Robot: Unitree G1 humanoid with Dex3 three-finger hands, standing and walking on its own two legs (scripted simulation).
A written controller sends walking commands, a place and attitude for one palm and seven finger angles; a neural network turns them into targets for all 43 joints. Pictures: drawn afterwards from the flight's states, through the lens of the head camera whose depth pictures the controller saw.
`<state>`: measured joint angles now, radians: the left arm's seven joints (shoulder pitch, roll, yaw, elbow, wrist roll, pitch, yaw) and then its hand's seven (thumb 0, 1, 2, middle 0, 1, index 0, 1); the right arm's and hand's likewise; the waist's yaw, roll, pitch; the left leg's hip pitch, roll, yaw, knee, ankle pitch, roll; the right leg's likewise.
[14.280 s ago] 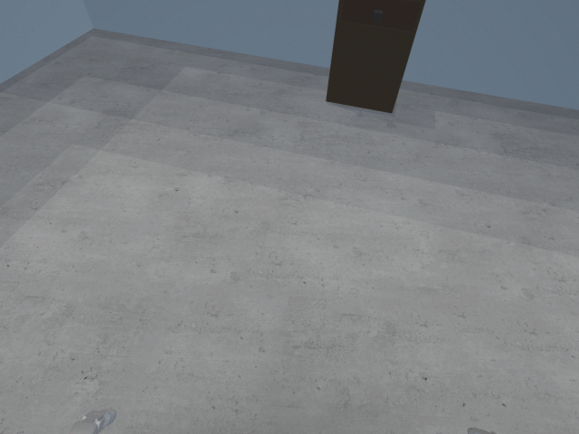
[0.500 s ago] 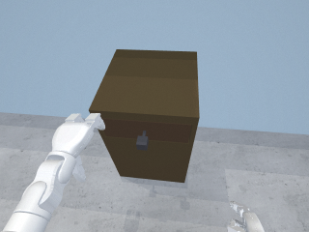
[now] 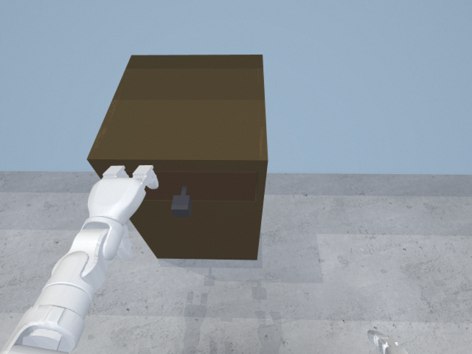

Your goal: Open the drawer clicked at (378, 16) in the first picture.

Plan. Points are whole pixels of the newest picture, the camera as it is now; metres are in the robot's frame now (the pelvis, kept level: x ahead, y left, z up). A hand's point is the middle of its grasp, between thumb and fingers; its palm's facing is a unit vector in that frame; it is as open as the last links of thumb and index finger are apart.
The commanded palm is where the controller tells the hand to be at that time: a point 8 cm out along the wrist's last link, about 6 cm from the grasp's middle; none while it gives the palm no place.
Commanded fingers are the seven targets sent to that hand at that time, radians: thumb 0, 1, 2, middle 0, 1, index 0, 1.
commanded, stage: move the hooked fingers above the handle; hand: left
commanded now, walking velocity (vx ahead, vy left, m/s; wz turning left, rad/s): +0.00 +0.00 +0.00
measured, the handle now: (182, 199) +0.50 +0.18 -0.18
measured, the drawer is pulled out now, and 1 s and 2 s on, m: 0.00 0.00 0.00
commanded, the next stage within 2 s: none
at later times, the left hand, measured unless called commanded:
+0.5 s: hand (156, 203) +0.41 +0.20 -0.06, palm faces -0.02 -0.05 -1.00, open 13.8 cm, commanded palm +0.40 +0.21 -0.01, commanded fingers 0.00 -0.50 0.30 -0.30 -1.20 -0.30 -1.20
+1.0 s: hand (176, 198) +0.46 +0.18 -0.12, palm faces +0.03 -0.04 -1.00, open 13.7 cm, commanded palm +0.44 +0.19 -0.06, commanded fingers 0.00 -0.50 0.30 -0.30 -1.20 -0.30 -1.20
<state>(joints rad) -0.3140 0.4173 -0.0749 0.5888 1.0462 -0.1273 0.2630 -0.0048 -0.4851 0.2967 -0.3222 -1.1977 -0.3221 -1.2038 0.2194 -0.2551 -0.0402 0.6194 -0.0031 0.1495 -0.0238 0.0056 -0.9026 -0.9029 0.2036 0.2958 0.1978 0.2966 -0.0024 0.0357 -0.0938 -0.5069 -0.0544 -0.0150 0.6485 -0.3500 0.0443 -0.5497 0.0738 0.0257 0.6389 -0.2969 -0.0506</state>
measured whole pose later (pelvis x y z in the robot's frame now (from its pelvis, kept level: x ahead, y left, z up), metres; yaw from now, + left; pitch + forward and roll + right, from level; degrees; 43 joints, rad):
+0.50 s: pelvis -0.01 +0.00 -0.04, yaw +0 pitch +22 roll +0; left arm -0.57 0.37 -0.04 0.95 1.16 -0.14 0.51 0.00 -0.49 0.30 -0.32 -1.20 -0.32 -1.20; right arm 0.25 -0.24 -0.05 0.67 -0.04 0.13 0.00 0.00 -0.90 -0.90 0.20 0.30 0.20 0.30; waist -0.08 0.03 -0.19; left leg -0.85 -0.06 -0.01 0.92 -0.44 0.05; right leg -0.88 0.08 0.01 0.89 -0.38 -0.05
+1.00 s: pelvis -0.03 +0.02 -0.08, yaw -1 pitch +29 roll -3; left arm -0.81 0.34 -0.04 1.13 1.19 -0.01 0.63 0.00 -0.48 0.30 -0.38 -1.25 -0.33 -1.22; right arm 0.30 -0.24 -0.03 0.70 -0.07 0.12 0.03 0.00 -0.90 -0.90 0.20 0.30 0.20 0.30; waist -0.15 0.06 -0.21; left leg -1.15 -0.06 0.00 1.17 -0.53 0.07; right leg -1.17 0.08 0.00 1.11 -0.45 -0.02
